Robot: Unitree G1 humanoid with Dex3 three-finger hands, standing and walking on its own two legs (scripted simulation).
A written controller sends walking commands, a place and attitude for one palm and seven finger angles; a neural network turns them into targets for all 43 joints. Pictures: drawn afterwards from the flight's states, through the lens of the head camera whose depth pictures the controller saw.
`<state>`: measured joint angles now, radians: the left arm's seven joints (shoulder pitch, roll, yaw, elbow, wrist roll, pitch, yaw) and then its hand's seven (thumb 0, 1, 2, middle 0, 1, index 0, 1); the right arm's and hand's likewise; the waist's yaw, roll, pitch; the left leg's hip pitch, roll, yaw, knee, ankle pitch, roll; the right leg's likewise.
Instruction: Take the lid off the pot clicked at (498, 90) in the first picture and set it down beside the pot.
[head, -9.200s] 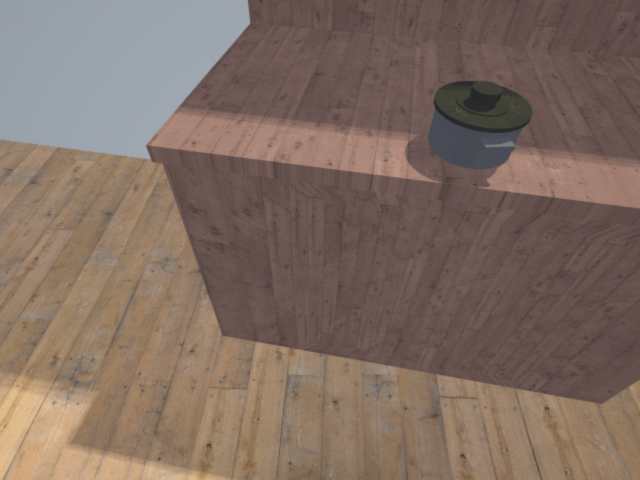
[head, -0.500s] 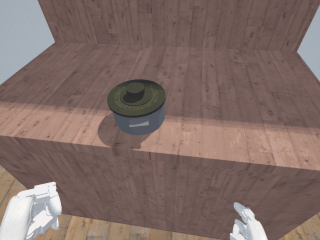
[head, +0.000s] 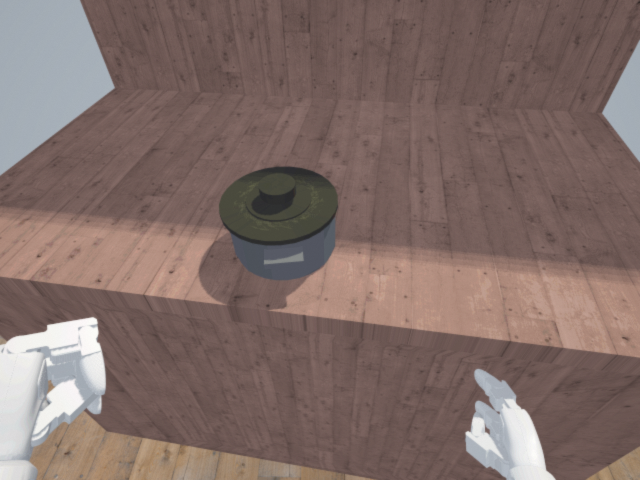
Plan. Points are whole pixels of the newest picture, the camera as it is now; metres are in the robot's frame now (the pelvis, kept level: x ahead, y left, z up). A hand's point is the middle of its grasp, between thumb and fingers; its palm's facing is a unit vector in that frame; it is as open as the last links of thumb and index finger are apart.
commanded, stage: raise the hand higher, near the body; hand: left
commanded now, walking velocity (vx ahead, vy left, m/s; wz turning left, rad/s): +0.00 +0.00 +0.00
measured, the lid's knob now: (277, 188) +0.45 +0.13 +0.15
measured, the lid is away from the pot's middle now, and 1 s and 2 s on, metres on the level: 0.00 0.00 0.00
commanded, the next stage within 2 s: reach forward and open the fingers in 0.24 s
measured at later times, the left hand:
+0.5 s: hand (78, 325) +0.18 +0.25 +0.19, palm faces +0.32 -0.31 -0.90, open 3.0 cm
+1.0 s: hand (60, 304) +0.20 +0.28 +0.19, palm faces -0.12 +0.05 -0.99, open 5.9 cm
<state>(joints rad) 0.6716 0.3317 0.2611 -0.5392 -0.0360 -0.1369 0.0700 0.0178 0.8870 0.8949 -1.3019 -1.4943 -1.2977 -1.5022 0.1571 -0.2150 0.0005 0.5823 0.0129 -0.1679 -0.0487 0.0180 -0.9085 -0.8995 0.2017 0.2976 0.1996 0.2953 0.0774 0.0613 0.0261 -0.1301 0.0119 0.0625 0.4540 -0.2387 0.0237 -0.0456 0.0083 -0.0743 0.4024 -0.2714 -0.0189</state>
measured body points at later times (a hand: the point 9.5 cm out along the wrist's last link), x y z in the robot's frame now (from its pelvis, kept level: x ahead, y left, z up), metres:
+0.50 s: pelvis -0.01 +0.01 +0.00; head -0.01 -0.02 +0.44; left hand +0.16 +0.26 +0.24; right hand +0.20 -0.20 -0.09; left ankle +0.01 +0.10 -0.74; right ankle -0.03 -0.10 -0.74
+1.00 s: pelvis -0.05 +0.01 +0.00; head -0.04 -0.04 +0.45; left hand +0.20 +0.27 +0.24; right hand +0.19 -0.19 -0.09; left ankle +0.01 +0.10 -0.74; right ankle -0.03 -0.10 -0.74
